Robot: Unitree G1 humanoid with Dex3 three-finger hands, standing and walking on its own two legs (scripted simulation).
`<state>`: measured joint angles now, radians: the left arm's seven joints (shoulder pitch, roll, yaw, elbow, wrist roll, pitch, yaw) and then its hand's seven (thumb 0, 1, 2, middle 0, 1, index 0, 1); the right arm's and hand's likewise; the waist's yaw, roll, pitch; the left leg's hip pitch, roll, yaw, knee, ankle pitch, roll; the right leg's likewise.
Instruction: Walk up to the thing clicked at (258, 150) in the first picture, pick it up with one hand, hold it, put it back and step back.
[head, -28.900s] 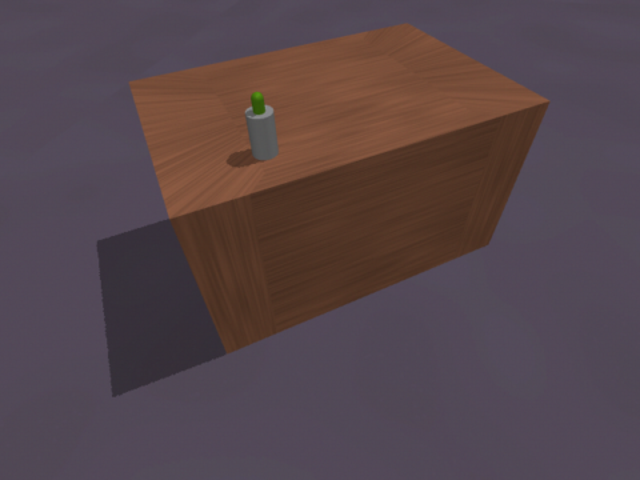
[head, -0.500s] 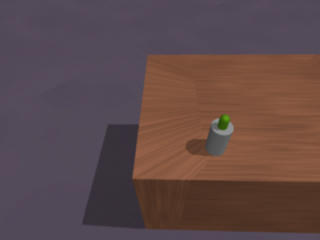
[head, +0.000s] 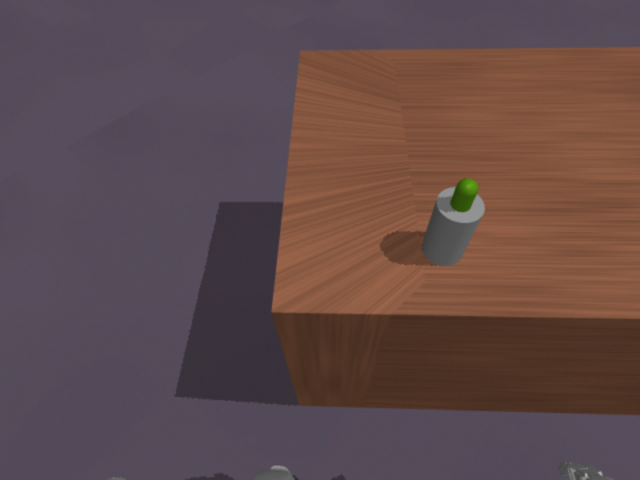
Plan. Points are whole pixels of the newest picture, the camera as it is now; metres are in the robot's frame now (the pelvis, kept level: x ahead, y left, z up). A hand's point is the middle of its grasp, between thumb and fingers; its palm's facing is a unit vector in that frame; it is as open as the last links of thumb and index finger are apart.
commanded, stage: step back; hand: right
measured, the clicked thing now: (454, 219) +0.49 -0.19 -0.03
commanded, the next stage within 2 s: none
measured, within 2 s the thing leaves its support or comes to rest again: neither
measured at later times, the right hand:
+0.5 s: hand out of the picture +0.02 -0.23 -0.14, palm faces +0.03 +0.91 -0.40, open 7.4 cm
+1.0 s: hand out of the picture -0.11 -0.21 -0.16, palm faces -0.06 +0.91 -0.41, open 7.4 cm
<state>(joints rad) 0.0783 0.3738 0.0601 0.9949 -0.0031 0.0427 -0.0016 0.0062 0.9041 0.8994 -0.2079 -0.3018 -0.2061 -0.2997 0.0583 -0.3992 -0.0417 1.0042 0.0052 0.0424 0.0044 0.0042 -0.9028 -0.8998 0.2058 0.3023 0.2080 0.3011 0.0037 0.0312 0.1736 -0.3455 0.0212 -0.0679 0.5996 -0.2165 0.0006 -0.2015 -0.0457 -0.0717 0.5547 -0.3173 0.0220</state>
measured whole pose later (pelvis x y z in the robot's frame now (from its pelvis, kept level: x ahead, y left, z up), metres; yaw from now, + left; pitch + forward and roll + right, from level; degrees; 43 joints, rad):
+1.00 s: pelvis -0.20 +0.05 -0.01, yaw -1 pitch -3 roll +2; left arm 0.09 0.40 0.07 0.77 0.01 0.06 0.02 0.01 0.90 0.90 -0.21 -0.30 -0.21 -0.30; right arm 0.16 -0.37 -0.05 0.89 -0.02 0.03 -0.01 0.01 -0.90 -0.90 0.20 0.30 0.21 0.30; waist 0.03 -0.06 0.22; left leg -0.25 -0.07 0.00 0.65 -0.34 0.02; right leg -0.40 -0.06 0.05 0.76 -0.33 0.00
